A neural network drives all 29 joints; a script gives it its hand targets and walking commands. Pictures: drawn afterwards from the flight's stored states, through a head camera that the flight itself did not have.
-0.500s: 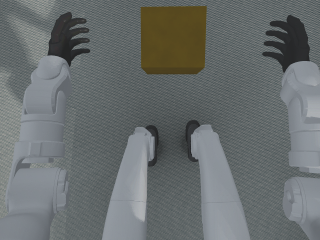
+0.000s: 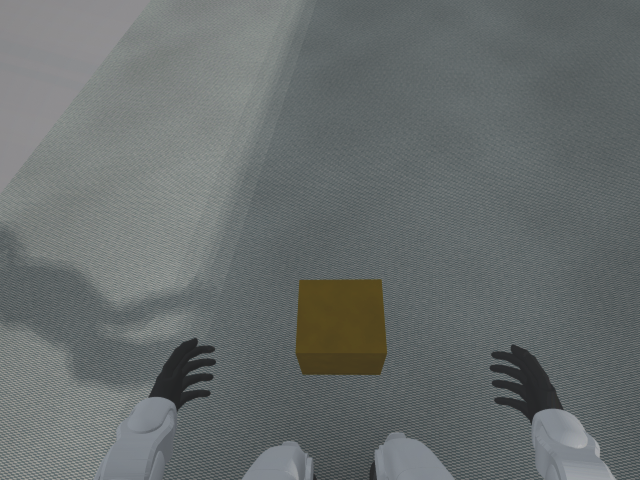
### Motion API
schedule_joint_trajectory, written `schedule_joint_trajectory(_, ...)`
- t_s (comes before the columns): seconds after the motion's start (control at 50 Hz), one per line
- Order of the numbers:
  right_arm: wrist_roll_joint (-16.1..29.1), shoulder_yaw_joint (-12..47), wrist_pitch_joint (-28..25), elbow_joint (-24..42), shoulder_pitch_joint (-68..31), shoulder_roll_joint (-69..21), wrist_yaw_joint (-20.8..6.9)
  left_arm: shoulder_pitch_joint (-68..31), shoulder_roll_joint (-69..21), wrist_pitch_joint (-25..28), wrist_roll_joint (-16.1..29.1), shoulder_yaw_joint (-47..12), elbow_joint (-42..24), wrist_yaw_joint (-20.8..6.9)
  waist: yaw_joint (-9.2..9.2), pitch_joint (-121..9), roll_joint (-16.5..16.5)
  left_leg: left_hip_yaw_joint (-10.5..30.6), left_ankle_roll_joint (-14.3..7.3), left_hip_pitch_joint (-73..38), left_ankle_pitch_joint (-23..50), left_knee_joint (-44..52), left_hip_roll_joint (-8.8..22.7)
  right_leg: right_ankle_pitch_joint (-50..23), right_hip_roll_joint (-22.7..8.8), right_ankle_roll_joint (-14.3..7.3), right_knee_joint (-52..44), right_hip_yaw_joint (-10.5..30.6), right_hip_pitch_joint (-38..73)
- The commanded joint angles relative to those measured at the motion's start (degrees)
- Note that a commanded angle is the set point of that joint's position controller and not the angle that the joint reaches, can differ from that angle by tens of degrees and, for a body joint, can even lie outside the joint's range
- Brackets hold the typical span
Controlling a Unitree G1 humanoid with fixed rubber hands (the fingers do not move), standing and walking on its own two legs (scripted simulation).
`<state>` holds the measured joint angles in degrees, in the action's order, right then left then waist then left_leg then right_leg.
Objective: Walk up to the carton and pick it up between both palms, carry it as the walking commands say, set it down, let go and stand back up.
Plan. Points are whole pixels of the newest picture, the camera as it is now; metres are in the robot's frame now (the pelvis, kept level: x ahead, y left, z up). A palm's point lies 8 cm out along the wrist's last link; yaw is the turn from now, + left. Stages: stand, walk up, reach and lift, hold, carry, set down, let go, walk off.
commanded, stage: let go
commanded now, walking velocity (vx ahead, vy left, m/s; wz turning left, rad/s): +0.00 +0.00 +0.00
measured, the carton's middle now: (340, 328) +0.52 +0.01 -0.63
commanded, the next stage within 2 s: stand in 0.56 s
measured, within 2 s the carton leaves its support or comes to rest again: neither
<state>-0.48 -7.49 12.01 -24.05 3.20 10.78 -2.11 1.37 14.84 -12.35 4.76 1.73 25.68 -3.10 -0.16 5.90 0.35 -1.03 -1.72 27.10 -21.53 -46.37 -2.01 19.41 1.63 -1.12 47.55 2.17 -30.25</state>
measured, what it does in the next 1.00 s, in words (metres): stands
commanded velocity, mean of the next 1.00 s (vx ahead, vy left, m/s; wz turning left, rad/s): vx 0.00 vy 0.00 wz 0.00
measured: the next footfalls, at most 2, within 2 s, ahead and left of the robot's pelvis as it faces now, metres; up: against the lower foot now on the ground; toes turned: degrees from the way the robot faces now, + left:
none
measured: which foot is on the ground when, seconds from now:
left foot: down 0.00-1.00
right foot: down 0.00-1.00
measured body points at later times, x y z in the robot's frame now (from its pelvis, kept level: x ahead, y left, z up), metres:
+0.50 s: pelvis +0.04 +0.00 +0.02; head +0.04 +0.00 +0.47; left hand +0.22 +0.24 -0.04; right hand +0.20 -0.24 -0.05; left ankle +0.03 +0.11 -0.70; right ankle +0.06 -0.10 -0.70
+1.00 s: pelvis +0.05 +0.00 +0.02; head +0.00 +0.00 +0.47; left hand +0.20 +0.26 -0.06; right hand +0.16 -0.28 -0.07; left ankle +0.03 +0.11 -0.70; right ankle +0.06 -0.10 -0.70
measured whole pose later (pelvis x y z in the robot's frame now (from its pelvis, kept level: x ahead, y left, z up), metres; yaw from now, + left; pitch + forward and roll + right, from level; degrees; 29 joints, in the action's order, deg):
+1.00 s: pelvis +0.05 +0.00 +0.02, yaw +0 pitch -6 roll +1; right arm -1.6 -6.2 0.4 -38.4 17.8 15.5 -1.2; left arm 12.8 14.1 -1.6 1.8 2.6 39.1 -0.5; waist -0.2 -1.9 0.3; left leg -0.5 -1.4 7.1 -20.9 -33.8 -2.0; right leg 19.7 1.5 -1.1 36.4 2.2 -10.8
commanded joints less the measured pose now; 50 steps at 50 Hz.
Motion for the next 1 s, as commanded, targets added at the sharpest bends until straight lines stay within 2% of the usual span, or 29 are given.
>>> schedule_joint_trajectory(0.0, -0.7, 3.3, -5.3, 14.5, 1.0, 7.3, -1.0, 2.7, 3.0, 6.3, -5.4, 2.6, -15.0, -0.6, 0.28, -14.5, -2.5, 1.6, 1.7, -10.1, 8.9, 17.1, -0.5, -8.3, 0.8, 0.6, -16.6, -0.6, 21.7)
schedule_joint_trajectory(0.02, -0.4, 3.3, -5.9, 13.9, -1.3, 7.5, -1.2, 0.6, 3.1, 6.7, -4.7, 2.1, -14.5, -0.5, 0.18, -10.7, -2.3, 1.9, 2.0, -9.2, 9.5, 17.4, -0.4, -8.7, 0.9, 0.7, -16.6, -1.2, 20.5)
schedule_joint_trajectory(0.08, -0.6, 3.2, -7.0, 14.2, 4.9, 7.7, -1.3, 5.8, 3.2, 7.6, -4.3, 2.3, -14.7, -0.8, 0.34, -11.0, -2.6, 1.4, 2.6, -13.6, 15.5, 18.4, -0.4, -14.0, 0.8, 0.5, -18.3, -0.7, 24.6)
schedule_joint_trajectory(0.1, -0.6, 3.6, -7.5, 14.5, 7.4, 7.4, -1.5, 8.6, 3.4, 7.8, -4.5, 2.0, -15.6, -0.7, 1.01, -12.2, -2.8, 1.8, 3.0, -15.9, 19.7, 18.5, -0.6, -16.8, 1.1, 0.5, -18.4, -1.0, 25.3)
schedule_joint_trajectory(0.12, -0.8, 3.4, -7.5, 14.7, 8.1, 7.9, -1.4, 9.3, 3.4, 7.7, -4.4, 2.9, -15.0, -0.8, 0.64, -12.1, -0.9, 1.4, 3.2, -15.9, 20.8, 18.6, -1.0, -19.0, 0.9, 0.9, -18.8, -0.7, 26.5)
schedule_joint_trajectory(0.18, -1.3, 3.9, -6.9, 13.9, 7.5, 7.1, -1.7, 8.7, 2.2, 6.9, -4.3, 2.4, -13.2, -0.8, 1.01, -7.0, -0.3, 1.5, 3.3, -15.3, 17.9, 20.2, -0.8, -16.0, 0.7, 1.3, -20.3, -1.1, 25.4)
schedule_joint_trajectory(0.2, -1.5, 3.7, -6.3, 13.7, 7.3, 7.4, -1.6, 8.6, 2.0, 6.4, -4.1, 2.0, -12.6, -1.1, 0.19, -5.0, -1.4, 1.3, 3.3, -15.3, 15.8, 20.8, -0.6, -14.5, 0.5, 1.2, -20.8, -1.1, 25.4)
schedule_joint_trajectory(0.22, -1.7, 3.9, -5.6, 12.9, 7.8, 7.0, -1.6, 9.5, 2.2, 5.9, -4.3, 2.1, -10.8, -1.1, 0.56, -3.5, 0.0, 1.0, 3.2, -15.3, 15.0, 21.6, -0.6, -14.0, 0.8, 1.7, -21.3, -1.8, 26.1)
schedule_joint_trajectory(0.3, -1.7, 3.7, -4.3, 12.5, 8.0, 7.3, -2.0, 9.8, 2.3, 4.5, -5.3, 2.6, -10.8, -1.5, 0.37, -3.2, -0.7, 1.3, 2.9, -16.3, 14.1, 22.7, -0.4, -13.8, 0.7, 1.2, -22.3, -0.9, 27.8)
schedule_joint_trajectory(0.36, -0.8, 4.7, -3.5, 11.6, 6.9, 6.6, -2.4, 8.8, 2.8, 3.7, -6.0, 2.6, -10.4, -1.2, 1.45, -1.7, -1.3, 1.6, 2.7, -16.3, 14.9, 22.8, -0.3, -14.3, 0.7, 1.5, -22.2, -1.6, 26.9)
schedule_joint_trajectory(0.38, -0.9, 4.5, -3.1, 11.1, 7.7, 7.1, -2.4, 8.8, 2.5, 3.5, -5.5, 2.2, -10.8, -1.3, 0.81, -2.5, -1.3, 1.5, 2.8, -17.0, 14.9, 22.9, -0.2, -14.7, 0.8, 1.4, -22.0, -1.1, 27.9)
schedule_joint_trajectory(0.4, -1.4, 4.1, -2.8, 10.9, 5.7, 7.0, -2.1, 8.2, 2.5, 3.2, -5.7, 1.8, -10.2, -1.4, 1.18, -1.9, -0.4, 1.4, 2.7, -16.5, 13.7, 23.4, -0.3, -13.7, 1.0, 1.7, -22.3, -1.4, 28.1)
schedule_joint_trajectory(0.46, -1.8, 3.8, -2.5, 10.4, 6.5, 6.9, -1.9, 8.3, 2.6, 2.9, -5.8, 1.3, -10.2, -1.2, 0.55, -1.7, -0.9, 1.9, 2.5, -16.5, 15.7, 22.8, 0.0, -15.2, 1.3, 1.4, -22.1, -1.3, 27.7)
schedule_joint_trajectory(0.5, -2.2, 3.3, -2.7, 11.0, 6.8, 7.3, -1.6, 8.7, 3.3, 3.3, -5.8, 1.2, -10.7, -1.1, 1.16, -4.5, -0.7, 1.6, 2.3, -17.4, 17.7, 22.3, -0.3, -17.9, 1.7, 1.8, -21.3, -1.2, 29.4)
schedule_joint_trajectory(0.52, -2.5, 3.3, -2.4, 10.6, 7.9, 7.3, -1.1, 9.1, 3.2, 3.8, -5.2, 0.7, -10.2, -0.8, 0.58, -6.1, -0.9, 1.7, 2.3, -18.0, 19.6, 21.7, -0.3, -19.9, 1.8, 1.9, -20.4, -1.4, 29.8)
schedule_joint_trajectory(0.54, -0.7, -0.3, -6.7, 0.4, 6.9, 14.3, 0.6, 8.1, 9.6, 7.3, -6.6, 3.2, -1.0, 1.7, 0.88, -16.3, 0.5, 2.8, 2.4, -14.0, 21.9, 17.3, 4.1, -21.5, -4.2, 1.3, -18.5, 0.2, 23.8)
schedule_joint_trajectory(0.56, -1.3, -0.4, -8.4, 0.2, 6.2, 14.4, 1.1, 8.3, 10.9, 8.7, -7.2, 3.9, 0.4, 2.6, 0.89, -15.5, 1.4, 3.6, 1.8, -13.9, 19.4, 17.2, 3.7, -17.9, -4.5, 1.0, -18.7, 2.5, 22.4)
schedule_joint_trajectory(0.58, -1.4, -0.2, -9.3, -1.5, 7.7, 14.2, 1.3, 7.2, 10.6, 9.7, -7.6, 3.3, 0.8, 2.9, -0.17, -15.6, 2.3, 4.6, 1.3, -15.2, 16.5, 17.3, 4.1, -15.9, -4.6, 0.9, -18.8, 3.0, 19.9)
schedule_joint_trajectory(0.62, -1.9, -0.2, -10.5, -3.0, 8.0, 14.7, 1.4, 7.2, 10.0, 10.7, -8.0, 3.3, 2.1, 3.3, -0.4, -14.1, 0.8, 5.1, 0.6, -13.7, 11.6, 18.5, 4.2, -10.4, -4.6, 0.8, -20.2, 3.5, 18.1)
schedule_joint_trajectory(0.64, -2.0, -0.2, -10.9, -4.0, 7.7, 15.2, 1.4, 7.0, 10.5, 11.2, -7.9, 3.2, 3.1, 3.1, 0.0, -12.5, 0.2, 5.7, 0.5, -13.4, 11.6, 19.0, 4.5, -9.8, -4.3, 0.5, -20.1, 3.9, 17.5)
schedule_joint_trajectory(0.66, -1.8, 0.0, -11.3, -4.8, 8.5, 14.9, 1.5, 7.5, 10.6, 11.7, -8.2, 3.4, 3.5, 2.9, -0.57, -12.3, 0.4, 5.5, 0.2, -13.6, 11.6, 19.2, 4.6, -10.9, -4.4, 0.6, -20.4, 4.1, 16.9)
schedule_joint_trajectory(0.7, -1.8, -0.1, -11.9, -5.5, 7.8, 14.5, 1.4, 7.7, 10.8, 12.2, -7.9, 3.7, 5.0, 3.0, 0.38, -10.2, -0.5, 6.5, 0.0, -11.4, 10.4, 20.0, 5.0, -9.9, -4.8, 0.5, -20.2, 4.4, 17.0)
schedule_joint_trajectory(0.72, -1.6, 0.1, -12.3, -6.0, 7.6, 14.2, 1.4, 7.1, 11.2, 12.4, -8.1, 3.8, 5.3, 3.0, -0.08, -9.4, -0.7, 6.0, 0.3, -11.1, 9.8, 20.1, 4.8, -9.4, -4.4, 0.5, -20.5, 4.5, 16.4)
schedule_joint_trajectory(0.76, -1.6, 0.0, -12.7, -6.3, 8.0, 14.3, 1.7, 7.9, 11.8, 12.8, -8.1, 4.0, 6.4, 3.1, 0.38, -9.2, 0.9, 7.1, -0.1, -11.4, 11.1, 19.7, 5.3, -8.2, -4.7, 0.2, -21.3, 4.7, 16.4)
schedule_joint_trajectory(0.8, -1.8, -0.1, -13.0, -6.9, 8.1, 15.0, 1.8, 8.1, 11.9, 13.1, -8.0, 4.3, 6.9, 3.3, 0.57, -9.5, 0.8, 7.0, -0.4, -11.2, 11.5, 19.8, 5.3, -8.5, -4.6, 0.0, -21.4, 4.7, 17.3)
schedule_joint_trajectory(0.82, -1.8, 0.0, -13.4, -7.3, 9.2, 15.0, 2.0, 7.7, 11.4, 13.4, -8.0, 4.1, 7.0, 3.3, 0.42, -9.3, -0.3, 7.1, -0.5, -10.2, 11.6, 19.8, 5.3, -9.3, -5.1, -0.2, -21.2, 5.1, 18.0)
schedule_joint_trajectory(0.88, -1.7, -0.1, -13.8, -7.9, 9.3, 15.3, 2.4, 7.7, 11.6, 13.9, -7.7, 4.2, 7.9, 3.4, 0.29, -9.8, 0.0, 7.4, -0.8, -11.4, 13.1, 20.0, 5.6, -12.7, -5.1, -0.6, -20.8, 5.4, 17.7)
schedule_joint_trajectory(0.92, -1.9, 0.1, -14.1, -8.2, 9.7, 15.1, 2.6, 8.1, 11.8, 14.1, -8.0, 4.6, 8.4, 3.7, 0.7, -7.5, 0.8, 7.5, -0.6, -10.4, 12.9, 20.7, 5.5, -12.2, -5.0, -0.8, -21.1, 5.7, 17.3)
schedule_joint_trajectory(0.98, -1.6, -0.3, -14.3, -8.4, 9.5, 15.7, 2.6, 8.0, 12.5, 14.2, -8.0, 4.8, 8.9, 3.8, 0.34, -6.0, -0.5, 7.8, -0.8, -10.5, 12.1, 20.9, 5.7, -11.6, -4.8, -0.8, -22.0, 5.3, 15.8)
